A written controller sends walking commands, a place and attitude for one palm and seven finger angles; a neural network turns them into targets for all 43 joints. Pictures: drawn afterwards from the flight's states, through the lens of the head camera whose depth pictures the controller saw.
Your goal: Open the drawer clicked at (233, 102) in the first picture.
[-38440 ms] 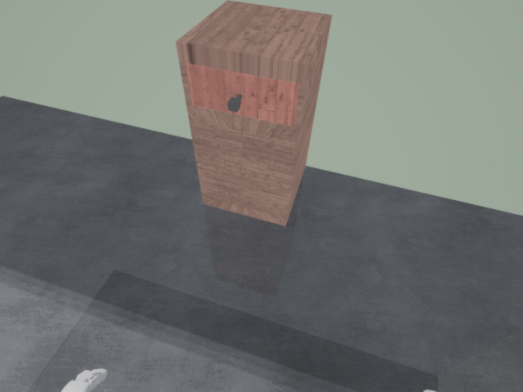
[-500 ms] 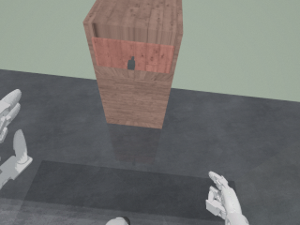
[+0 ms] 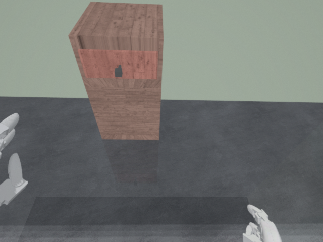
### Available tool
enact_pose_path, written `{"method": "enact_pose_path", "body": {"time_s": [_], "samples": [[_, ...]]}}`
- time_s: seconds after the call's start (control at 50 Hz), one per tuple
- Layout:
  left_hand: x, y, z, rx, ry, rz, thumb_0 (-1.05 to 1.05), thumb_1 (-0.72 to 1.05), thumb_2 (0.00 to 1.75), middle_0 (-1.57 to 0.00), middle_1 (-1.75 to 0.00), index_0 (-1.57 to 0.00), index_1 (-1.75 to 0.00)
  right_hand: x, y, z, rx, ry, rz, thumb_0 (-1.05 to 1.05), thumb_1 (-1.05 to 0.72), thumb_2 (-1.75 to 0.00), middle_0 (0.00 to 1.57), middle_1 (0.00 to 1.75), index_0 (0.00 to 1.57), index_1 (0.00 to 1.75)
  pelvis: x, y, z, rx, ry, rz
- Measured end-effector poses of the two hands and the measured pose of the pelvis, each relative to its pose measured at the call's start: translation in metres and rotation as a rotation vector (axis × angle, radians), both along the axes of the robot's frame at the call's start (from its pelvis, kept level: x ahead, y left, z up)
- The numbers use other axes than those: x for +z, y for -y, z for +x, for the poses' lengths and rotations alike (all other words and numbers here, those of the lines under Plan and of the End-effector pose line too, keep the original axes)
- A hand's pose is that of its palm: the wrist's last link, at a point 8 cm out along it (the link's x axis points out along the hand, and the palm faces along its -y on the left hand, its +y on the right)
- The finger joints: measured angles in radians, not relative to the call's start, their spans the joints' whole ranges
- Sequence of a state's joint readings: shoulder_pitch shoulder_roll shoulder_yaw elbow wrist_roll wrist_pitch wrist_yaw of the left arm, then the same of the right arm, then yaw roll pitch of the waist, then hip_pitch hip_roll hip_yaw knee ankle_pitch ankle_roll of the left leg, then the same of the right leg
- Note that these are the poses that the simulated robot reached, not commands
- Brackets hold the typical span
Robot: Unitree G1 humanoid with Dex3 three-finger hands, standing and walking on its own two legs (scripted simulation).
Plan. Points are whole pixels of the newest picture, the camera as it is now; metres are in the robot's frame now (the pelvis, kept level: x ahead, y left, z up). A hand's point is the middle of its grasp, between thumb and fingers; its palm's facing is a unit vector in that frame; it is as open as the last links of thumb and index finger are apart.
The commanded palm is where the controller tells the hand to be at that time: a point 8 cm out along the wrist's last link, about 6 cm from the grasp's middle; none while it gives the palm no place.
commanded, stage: stop stepping back and stand still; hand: left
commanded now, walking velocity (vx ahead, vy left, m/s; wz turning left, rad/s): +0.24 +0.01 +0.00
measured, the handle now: (119, 70) +0.90 +0.21 -0.10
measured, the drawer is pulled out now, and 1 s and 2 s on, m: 0.01 0.01 0.01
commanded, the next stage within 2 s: let the arm hang, fingers relaxed in 0.42 s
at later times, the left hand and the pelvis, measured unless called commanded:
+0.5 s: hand out of the picture +0.16 +0.25 +0.17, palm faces +0.39 -0.81 -0.44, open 7.4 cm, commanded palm none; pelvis -0.02 +0.01 +0.00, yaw +2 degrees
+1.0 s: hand out of the picture +0.00 +0.21 -0.17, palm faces +0.10 -0.96 -0.26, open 7.1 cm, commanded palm none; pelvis -0.02 +0.00 +0.00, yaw +6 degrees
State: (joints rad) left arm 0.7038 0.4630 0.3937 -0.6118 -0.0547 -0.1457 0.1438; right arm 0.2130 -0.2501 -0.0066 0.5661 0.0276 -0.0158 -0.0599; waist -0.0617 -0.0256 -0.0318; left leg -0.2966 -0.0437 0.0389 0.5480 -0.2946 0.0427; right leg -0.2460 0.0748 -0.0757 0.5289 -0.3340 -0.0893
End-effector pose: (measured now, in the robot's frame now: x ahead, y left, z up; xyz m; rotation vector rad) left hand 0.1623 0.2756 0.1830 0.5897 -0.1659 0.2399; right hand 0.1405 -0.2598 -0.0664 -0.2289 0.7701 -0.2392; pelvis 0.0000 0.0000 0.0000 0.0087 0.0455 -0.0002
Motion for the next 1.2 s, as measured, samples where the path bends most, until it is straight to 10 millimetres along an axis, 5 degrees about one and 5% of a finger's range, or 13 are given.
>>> {"method": "enact_pose_path", "body": {"time_s": [0.12,0.22,0.34,0.52,0.56,0.64,0.72,0.78,0.84,1.0,1.2], "samples": [[0.01,0.0,-0.043,0.014,0.078,-0.015,0.02,0.89,0.9,-0.21,-0.3,-0.22,-0.3,-0.011,-0.021,-0.033,0.034,-0.021,0.052,0.01,-0.9,-0.9,0.2,0.3,0.2,0.3,0.001,-0.003,-0.019,0.005,0.028,-0.017],[-0.002,-0.014,-0.061,0.09,0.113,-0.08,0.01,0.89,0.9,-0.21,-0.3,-0.22,-0.3,-0.017,-0.037,-0.051,0.074,-0.055,0.032,0.02,-0.9,-0.9,0.2,0.3,0.21,0.3,0.001,-0.011,-0.027,0.031,0.045,-0.009],[-0.007,-0.027,-0.059,0.137,0.089,-0.069,0.02,0.89,0.9,-0.21,-0.3,-0.21,-0.3,-0.022,-0.054,-0.052,0.084,-0.028,0.049,0.02,-0.9,-0.9,0.2,0.3,0.21,0.3,-0.002,-0.018,-0.034,0.032,0.05,0.004],[0.001,-0.016,-0.044,0.087,0.109,-0.078,0.02,0.89,0.9,-0.21,-0.3,-0.21,-0.3,-0.019,-0.055,-0.027,0.113,-0.02,0.067,0.02,-0.9,-0.9,0.2,0.3,0.21,0.3,0.0,-0.015,-0.02,0.03,0.036,-0.012],[-0.025,-0.023,-0.029,0.087,0.027,-0.082,0.01,0.89,0.9,-0.2,-0.3,-0.21,-0.3,-0.024,-0.051,-0.02,0.143,-0.042,0.069,0.01,-0.9,-0.9,0.2,0.3,0.21,0.3,-0.001,-0.019,-0.017,0.056,0.023,-0.01],[-0.149,-0.036,-0.006,0.185,-0.428,-0.259,0.0,0.9,0.9,-0.2,-0.3,-0.2,-0.3,-0.048,-0.043,-0.014,0.146,-0.112,0.063,0.01,-0.9,-0.9,0.2,0.3,0.21,0.3,-0.013,-0.029,-0.016,0.07,0.013,0.0],[-0.26,-0.004,-0.035,0.233,-0.898,-0.391,0.01,0.91,0.9,-0.19,-0.3,-0.2,-0.3,-0.06,-0.039,-0.032,0.132,-0.2,0.057,0.01,-0.9,-0.9,0.2,0.3,0.21,0.3,-0.017,-0.022,-0.019,0.063,0.027,0.048],[-0.305,0.035,-0.077,0.227,-1.135,-0.471,0.01,0.91,0.9,-0.19,-0.3,-0.2,-0.3,-0.069,-0.033,-0.054,0.116,-0.304,0.07,0.01,-0.9,-0.9,0.2,0.3,0.21,0.3,-0.016,-0.011,-0.02,0.066,0.046,0.047],[-0.318,0.052,-0.116,0.284,-1.226,-0.557,-0.01,0.95,0.9,-0.2,-0.3,-0.21,-0.3,-0.072,-0.026,-0.077,0.097,-0.431,0.073,0.01,-0.9,-0.9,0.2,0.3,0.21,0.3,-0.01,-0.003,-0.018,0.094,0.048,0.02],[-0.316,0.018,-0.171,0.45,-1.335,-0.524,-0.02,0.96,0.9,-0.2,-0.3,-0.21,-0.3,-0.064,-0.013,-0.099,0.072,-0.564,0.035,0.01,-0.9,-0.9,0.2,0.3,0.21,0.3,0.001,0.002,-0.021,0.112,0.051,-0.017],[-0.302,-0.009,-0.176,0.466,-1.337,-0.49,0.0,0.92,0.9,-0.2,-0.3,-0.2,-0.3,-0.054,-0.018,-0.092,0.094,-0.493,0.023,0.01,-0.9,-0.9,0.2,0.3,0.21,0.3,0.011,-0.009,-0.034,0.092,0.081,-0.014]]}}
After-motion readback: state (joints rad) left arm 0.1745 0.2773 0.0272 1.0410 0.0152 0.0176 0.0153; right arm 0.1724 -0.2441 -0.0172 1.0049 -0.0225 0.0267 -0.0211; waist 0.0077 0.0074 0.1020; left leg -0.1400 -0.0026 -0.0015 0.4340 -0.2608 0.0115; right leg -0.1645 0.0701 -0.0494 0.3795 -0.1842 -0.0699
